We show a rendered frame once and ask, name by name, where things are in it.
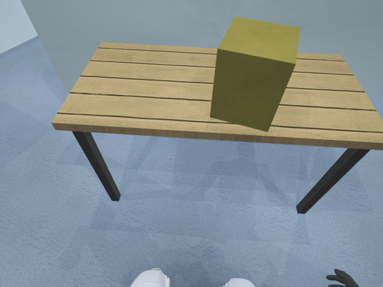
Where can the table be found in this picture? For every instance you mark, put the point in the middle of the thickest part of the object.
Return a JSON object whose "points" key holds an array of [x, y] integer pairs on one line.
{"points": [[162, 90]]}

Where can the robot left thigh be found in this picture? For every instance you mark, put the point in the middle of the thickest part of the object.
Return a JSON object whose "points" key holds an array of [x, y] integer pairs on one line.
{"points": [[151, 278]]}

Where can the right robot hand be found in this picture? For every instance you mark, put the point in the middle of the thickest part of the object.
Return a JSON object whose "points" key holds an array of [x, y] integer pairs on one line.
{"points": [[342, 277]]}

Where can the carton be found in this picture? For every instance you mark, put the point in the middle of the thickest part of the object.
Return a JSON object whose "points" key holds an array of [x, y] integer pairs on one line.
{"points": [[254, 63]]}

